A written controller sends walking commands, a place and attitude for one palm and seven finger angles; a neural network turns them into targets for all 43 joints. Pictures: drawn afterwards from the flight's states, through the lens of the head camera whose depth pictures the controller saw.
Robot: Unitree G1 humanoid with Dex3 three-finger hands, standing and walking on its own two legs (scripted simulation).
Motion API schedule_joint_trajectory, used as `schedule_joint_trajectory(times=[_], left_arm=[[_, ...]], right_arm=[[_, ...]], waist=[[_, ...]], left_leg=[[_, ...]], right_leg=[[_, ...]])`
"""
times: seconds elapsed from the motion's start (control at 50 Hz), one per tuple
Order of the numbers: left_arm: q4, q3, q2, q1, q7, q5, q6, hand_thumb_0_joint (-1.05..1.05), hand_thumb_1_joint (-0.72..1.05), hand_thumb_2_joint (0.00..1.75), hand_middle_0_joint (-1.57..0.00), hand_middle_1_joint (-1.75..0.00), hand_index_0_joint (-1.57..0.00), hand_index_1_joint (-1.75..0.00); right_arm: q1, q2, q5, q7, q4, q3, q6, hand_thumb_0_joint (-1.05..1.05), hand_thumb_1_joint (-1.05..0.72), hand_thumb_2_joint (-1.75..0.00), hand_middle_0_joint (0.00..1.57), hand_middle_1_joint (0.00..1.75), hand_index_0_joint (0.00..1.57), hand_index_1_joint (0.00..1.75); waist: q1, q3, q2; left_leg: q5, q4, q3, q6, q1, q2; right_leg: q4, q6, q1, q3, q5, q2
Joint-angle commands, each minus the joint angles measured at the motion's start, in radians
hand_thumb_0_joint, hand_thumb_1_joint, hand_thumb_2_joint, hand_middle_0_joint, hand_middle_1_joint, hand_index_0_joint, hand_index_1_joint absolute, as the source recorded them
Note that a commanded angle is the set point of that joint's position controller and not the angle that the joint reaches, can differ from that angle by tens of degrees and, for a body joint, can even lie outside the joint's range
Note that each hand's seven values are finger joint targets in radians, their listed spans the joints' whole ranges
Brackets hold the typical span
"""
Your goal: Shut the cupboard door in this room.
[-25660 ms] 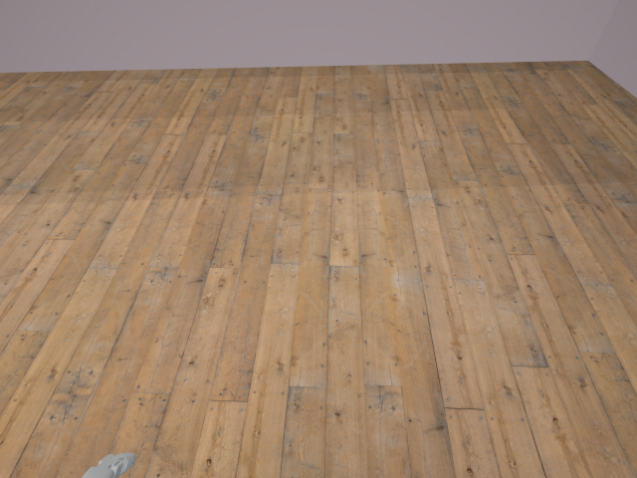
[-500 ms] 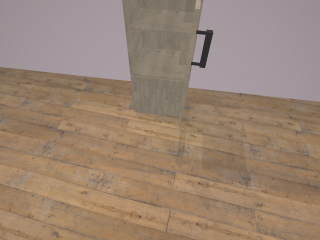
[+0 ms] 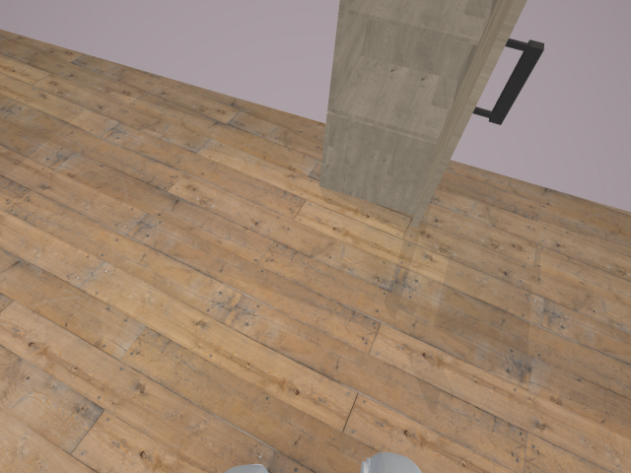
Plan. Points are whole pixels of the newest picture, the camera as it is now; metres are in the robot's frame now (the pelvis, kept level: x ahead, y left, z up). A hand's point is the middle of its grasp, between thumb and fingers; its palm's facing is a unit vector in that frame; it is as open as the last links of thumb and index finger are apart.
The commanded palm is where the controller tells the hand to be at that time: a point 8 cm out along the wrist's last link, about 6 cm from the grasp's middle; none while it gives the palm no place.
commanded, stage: turn or walk to find it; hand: left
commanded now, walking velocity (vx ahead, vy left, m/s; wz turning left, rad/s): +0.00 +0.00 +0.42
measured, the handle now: (502, 82) +0.77 -0.31 +0.07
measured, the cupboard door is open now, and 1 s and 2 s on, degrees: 88 88 88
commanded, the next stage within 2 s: stand and wait in 0.46 s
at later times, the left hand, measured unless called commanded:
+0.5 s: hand out of the picture +0.04 +0.13 -0.14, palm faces +0.20 -0.94 -0.29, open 7.3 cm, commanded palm none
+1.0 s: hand out of the picture -0.11 +0.10 -0.18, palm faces +0.33 -0.93 -0.18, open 7.3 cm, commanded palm none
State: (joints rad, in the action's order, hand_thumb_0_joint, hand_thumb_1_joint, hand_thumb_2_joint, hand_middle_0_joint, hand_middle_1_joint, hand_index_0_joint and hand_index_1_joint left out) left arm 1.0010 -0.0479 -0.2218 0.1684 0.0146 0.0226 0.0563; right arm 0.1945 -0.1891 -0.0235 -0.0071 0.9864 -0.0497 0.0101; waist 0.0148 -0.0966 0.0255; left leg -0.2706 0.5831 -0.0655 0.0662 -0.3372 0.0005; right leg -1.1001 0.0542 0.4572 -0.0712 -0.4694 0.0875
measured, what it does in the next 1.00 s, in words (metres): steps on the spot, turning left: right foot, then left foot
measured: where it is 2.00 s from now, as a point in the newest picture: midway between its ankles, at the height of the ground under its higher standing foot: outside the picture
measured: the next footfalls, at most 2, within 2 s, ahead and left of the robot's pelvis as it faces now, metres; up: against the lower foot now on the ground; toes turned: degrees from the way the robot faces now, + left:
right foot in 0.36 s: +0.04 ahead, -0.16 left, +0.00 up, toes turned +6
left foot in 0.84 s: -0.07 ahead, +0.05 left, +0.00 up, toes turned +18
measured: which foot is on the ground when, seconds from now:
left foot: down 0.00-0.36, up 0.38-0.82, down 0.84-1.00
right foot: up 0.00-0.34, down 0.36-1.00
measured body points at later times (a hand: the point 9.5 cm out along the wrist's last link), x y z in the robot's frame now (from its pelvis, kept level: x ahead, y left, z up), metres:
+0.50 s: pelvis -0.01 -0.08 +0.01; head +0.03 -0.11 +0.45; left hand +0.03 +0.17 -0.12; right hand +0.08 -0.32 -0.16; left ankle -0.04 +0.06 -0.66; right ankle +0.00 -0.17 -0.73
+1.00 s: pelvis -0.03 -0.06 +0.01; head -0.03 -0.04 +0.46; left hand -0.13 +0.15 -0.16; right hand +0.12 -0.24 -0.14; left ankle -0.10 +0.04 -0.73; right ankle +0.00 -0.17 -0.73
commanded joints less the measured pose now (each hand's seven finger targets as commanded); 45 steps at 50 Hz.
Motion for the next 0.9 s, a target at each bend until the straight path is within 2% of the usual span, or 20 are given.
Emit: schedule_joint_trajectory(times=[0.0, 0.06, 0.18, 0.24, 0.3, 0.32, 0.34, 0.36, 0.38, 0.4, 0.44, 0.48, 0.58, 0.66, 0.7, 0.74, 0.78, 0.82, 0.84, 0.88], left_arm=[[-0.073, -0.024, -0.084, 0.017, 0.003, -0.001, -0.028, 0.0, 0.9, 0.9, -0.2, -0.3, -0.2, -0.3], [-0.085, -0.021, -0.082, -0.005, 0.004, -0.003, -0.027, 0.0, 0.9, 0.9, -0.2, -0.3, -0.2, -0.3], [-0.121, -0.016, -0.076, -0.051, 0.006, -0.01, -0.024, 0.0, 0.9, 0.9, -0.2, -0.3, -0.2, -0.3], [-0.123, -0.014, -0.073, -0.022, 0.007, -0.015, -0.029, 0.0, 0.9, 0.9, -0.2, -0.3, -0.2, -0.3], [-0.099, -0.022, -0.088, 0.082, 0.01, -0.018, -0.039, 0.0, 0.9, 0.9, -0.2, -0.3, -0.2, -0.3], [-0.093, -0.029, -0.126, 0.121, 0.013, -0.011, -0.049, 0.0, 0.9, 0.9, -0.2, -0.3, -0.2, -0.3], [-0.101, -0.045, -0.209, 0.134, 0.021, 0.005, -0.06, 0.0, 0.9, 0.9, -0.2, -0.3, -0.2, -0.3], [-0.126, -0.048, -0.251, 0.101, 0.022, 0.002, -0.056, 0.0, 0.9, 0.9, -0.2, -0.3, -0.2, -0.3], [-0.148, -0.039, -0.213, 0.051, 0.023, -0.004, -0.055, 0.0, 0.9, 0.9, -0.2, -0.3, -0.2, -0.3], [-0.153, -0.043, -0.179, 0.002, 0.026, -0.006, -0.066, 0.0, 0.9, 0.9, -0.2, -0.3, -0.2, -0.3], [-0.167, -0.024, -0.134, -0.044, 0.022, -0.007, -0.067, 0.0, 0.9, 0.9, -0.2, -0.3, -0.2, -0.3], [-0.148, -0.016, -0.113, 0.012, 0.017, -0.006, -0.077, 0.0, 0.9, 0.9, -0.2, -0.3, -0.2, -0.3], [-0.085, -0.012, -0.122, 0.145, 0.017, -0.001, -0.084, 0.0, 0.9, 0.9, -0.2, -0.3, -0.2, -0.3], [-0.04, -0.013, -0.146, 0.199, 0.017, 0.008, -0.082, 0.0, 0.9, 0.9, -0.2, -0.3, -0.2, -0.3], [-0.014, -0.014, -0.155, 0.209, 0.016, 0.009, -0.082, 0.0, 0.9, 0.9, -0.2, -0.3, -0.2, -0.3], [0.007, -0.011, -0.152, 0.191, 0.019, 0.005, -0.082, 0.0, 0.9, 0.9, -0.2, -0.3, -0.2, -0.3], [0.023, -0.004, -0.13, 0.152, 0.022, -0.01, -0.079, 0.0, 0.9, 0.9, -0.2, -0.3, -0.2, -0.3], [0.026, 0.015, -0.062, 0.177, 0.018, -0.018, -0.072, 0.0, 0.9, 0.9, -0.2, -0.3, -0.2, -0.3], [0.038, 0.024, -0.036, 0.183, 0.019, -0.014, -0.068, 0.0, 0.9, 0.9, -0.2, -0.3, -0.2, -0.3], [0.069, 0.032, -0.031, 0.146, 0.015, -0.011, -0.058, 0.0, 0.9, 0.9, -0.2, -0.3, -0.2, -0.3]], right_arm=[[0.061, -0.187, 0.005, -0.019, -0.047, -0.043, -0.02, 0.0, -0.9, -0.9, 0.2, 0.3, 0.2, 0.3], [0.083, -0.189, 0.006, -0.017, -0.046, -0.049, -0.018, 0.0, -0.9, -0.9, 0.2, 0.3, 0.2, 0.3], [0.084, -0.202, -0.001, -0.01, -0.054, -0.059, -0.002, 0.0, -0.9, -0.9, 0.2, 0.3, 0.2, 0.3], [0.05, -0.21, -0.005, -0.005, -0.07, -0.063, 0.006, 0.0, -0.9, -0.9, 0.2, 0.3, 0.2, 0.3], [0.011, -0.206, 0.001, 0.001, -0.089, -0.066, 0.012, 0.0, -0.9, -0.9, 0.2, 0.3, 0.2, 0.3], [0.005, -0.18, 0.008, 0.004, -0.097, -0.065, 0.013, 0.0, -0.9, -0.9, 0.2, 0.3, 0.2, 0.3], [0.022, -0.11, 0.016, 0.01, -0.112, -0.055, 0.015, 0.0, -0.9, -0.9, 0.2, 0.3, 0.2, 0.3], [-0.018, -0.121, 0.009, 0.007, -0.132, -0.057, 0.018, 0.0, -0.9, -0.9, 0.2, 0.3, 0.2, 0.3], [-0.015, -0.144, -0.001, 0.01, -0.12, -0.064, 0.027, 0.0, -0.9, -0.9, 0.2, 0.3, 0.2, 0.3], [0.015, -0.142, -0.004, 0.012, -0.095, -0.064, 0.038, 0.0, -0.9, -0.9, 0.2, 0.3, 0.2, 0.3], [0.047, -0.135, -0.002, 0.021, -0.062, -0.066, 0.047, 0.0, -0.9, -0.9, 0.2, 0.3, 0.2, 0.3], [0.059, -0.112, 0.001, 0.023, -0.049, -0.055, 0.045, 0.0, -0.9, -0.9, 0.2, 0.3, 0.2, 0.3], [-0.012, -0.104, 0.005, 0.013, -0.04, -0.037, 0.045, 0.0, -0.9, -0.9, 0.2, 0.3, 0.2, 0.3], [-0.069, -0.087, 0.014, 0.006, -0.039, -0.014, 0.031, 0.0, -0.9, -0.9, 0.2, 0.3, 0.2, 0.3], [-0.078, -0.076, 0.019, 0.001, -0.031, -0.004, 0.02, 0.0, -0.9, -0.9, 0.2, 0.3, 0.2, 0.3], [-0.041, -0.071, 0.022, -0.005, -0.007, 0.003, 0.008, 0.0, -0.9, -0.9, 0.2, 0.3, 0.2, 0.3], [0.021, -0.083, 0.023, -0.009, 0.029, 0.006, -0.011, 0.0, -0.9, -0.9, 0.2, 0.3, 0.2, 0.3], [0.022, -0.169, 0.017, -0.018, 0.039, -0.007, -0.026, 0.0, -0.9, -0.9, 0.2, 0.3, 0.2, 0.3], [0.003, -0.177, 0.014, -0.02, 0.04, -0.005, -0.019, 0.0, -0.9, -0.9, 0.2, 0.3, 0.2, 0.3], [-0.033, -0.135, 0.012, -0.034, 0.059, 0.007, -0.02, 0.0, -0.9, -0.9, 0.2, 0.3, 0.2, 0.3]], waist=[[0.001, 0.169, -0.12], [0.013, 0.176, -0.105], [0.029, 0.149, -0.175], [0.015, 0.139, -0.209], [-0.034, 0.157, -0.159], [-0.054, 0.167, -0.077], [-0.056, 0.164, 0.177], [-0.067, 0.103, 0.284], [-0.04, 0.069, 0.155], [-0.008, 0.056, 0.228], [0.022, 0.016, 0.154], [0.011, 0.057, 0.141], [-0.038, 0.097, 0.143], [-0.068, 0.126, 0.151], [-0.076, 0.14, 0.161], [-0.053, 0.163, 0.161], [-0.015, 0.187, 0.125], [-0.025, 0.211, -0.133], [-0.03, 0.175, -0.175], [-0.025, 0.092, -0.241]], left_leg=[[0.35, -0.262, 0.305, 0.083, 0.249, -0.244], [0.383, -0.258, 0.312, 0.096, 0.278, -0.242], [0.33, -0.254, 0.378, 0.115, 0.222, -0.242], [0.328, -0.237, 0.398, 0.102, 0.125, -0.22], [0.208, -0.182, 0.381, 0.051, -0.008, -0.161], [0.114, -0.107, 0.337, 0.001, -0.092, -0.105], [-0.107, 0.1, 0.198, -0.074, -0.268, 0.019], [-0.3, 0.332, 0.124, -0.102, -0.291, 0.068], [-0.263, 0.467, 0.172, -0.094, -0.255, 0.029], [-0.22, 0.538, 0.182, -0.097, -0.263, 0.009], [-0.111, 0.625, 0.148, -0.112, -0.236, -0.011], [-0.061, 0.615, 0.126, -0.126, -0.222, -0.004], [-0.089, 0.475, 0.11, -0.143, -0.183, -0.024], [-0.176, 0.23, 0.064, -0.137, -0.091, -0.029], [-0.188, 0.113, 0.044, -0.124, -0.033, -0.018], [-0.114, -0.035, 0.03, -0.116, 0.046, -0.015], [0.114, -0.248, 0.042, -0.099, 0.222, -0.034], [0.456, -0.208, 0.213, -0.028, 0.387, -0.231], [0.491, -0.213, 0.232, 0.028, 0.335, -0.289], [0.515, -0.243, 0.182, 0.02, 0.267, -0.235]], right_leg=[[-0.061, 0.022, 0.126, 0.07, 0.086, 0.005], [0.004, 0.034, 0.114, 0.069, 0.08, -0.004], [0.198, 0.029, 0.042, 0.067, 0.018, -0.026], [0.349, 0.015, -0.09, 0.047, 0.024, -0.052], [0.602, 0.004, -0.301, 0.02, 0.202, -0.063], [0.736, -0.006, -0.41, 0.06, 0.26, -0.012], [0.843, -0.084, -0.495, 0.314, 0.163, 0.228], [0.876, -0.183, -0.339, 0.465, 0.236, 0.399], [0.867, -0.208, -0.235, 0.378, 0.251, 0.37], [0.87, -0.185, -0.208, 0.333, 0.253, 0.318], [0.832, -0.145, -0.185, 0.189, 0.328, 0.232], [0.793, -0.14, -0.254, 0.12, 0.472, 0.182], [0.77, -0.161, -0.363, 0.128, 0.614, 0.196], [0.744, -0.199, -0.422, 0.146, 0.746, 0.211], [0.731, -0.21, -0.433, 0.156, 0.793, 0.209], [0.702, -0.193, -0.433, 0.146, 0.805, 0.19], [0.644, -0.132, -0.358, 0.102, 0.707, 0.142], [0.577, -0.053, -0.179, 0.02, 0.359, 0.036], [0.588, -0.033, -0.174, -0.002, 0.153, 0.02], [0.607, -0.021, -0.207, -0.009, 0.17, 0.022]])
